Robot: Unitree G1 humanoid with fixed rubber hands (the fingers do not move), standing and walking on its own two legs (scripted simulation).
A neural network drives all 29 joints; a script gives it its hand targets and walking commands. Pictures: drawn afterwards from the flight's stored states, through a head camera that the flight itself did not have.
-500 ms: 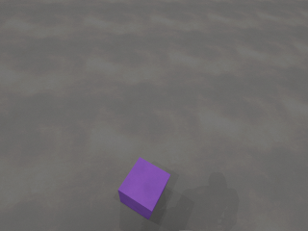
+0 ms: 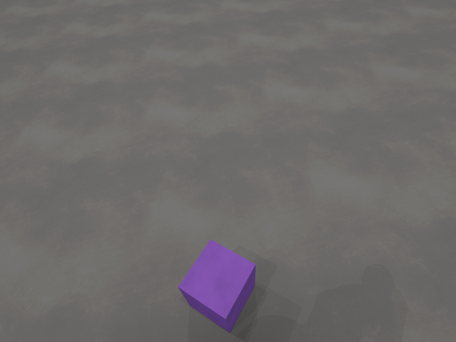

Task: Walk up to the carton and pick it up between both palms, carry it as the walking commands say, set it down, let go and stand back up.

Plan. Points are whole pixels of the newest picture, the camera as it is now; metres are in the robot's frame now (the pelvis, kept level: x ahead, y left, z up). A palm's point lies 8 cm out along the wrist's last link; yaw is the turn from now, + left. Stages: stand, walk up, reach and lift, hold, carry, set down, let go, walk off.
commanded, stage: walk up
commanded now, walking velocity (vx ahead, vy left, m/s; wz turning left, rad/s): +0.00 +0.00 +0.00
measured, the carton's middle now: (220, 286) +0.41 +0.08 -0.66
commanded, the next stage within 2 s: none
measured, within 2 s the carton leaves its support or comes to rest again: neither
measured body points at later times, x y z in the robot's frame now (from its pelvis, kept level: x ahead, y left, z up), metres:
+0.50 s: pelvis +0.00 +0.03 -0.01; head +0.02 +0.03 +0.44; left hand -0.02 +0.23 -0.17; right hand -0.06 -0.17 -0.17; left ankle -0.03 +0.15 -0.75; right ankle +0.01 -0.04 -0.75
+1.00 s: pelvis +0.02 +0.07 -0.01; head +0.03 +0.08 +0.44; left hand -0.01 +0.27 -0.17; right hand -0.03 -0.12 -0.17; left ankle -0.03 +0.15 -0.75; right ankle +0.01 -0.04 -0.75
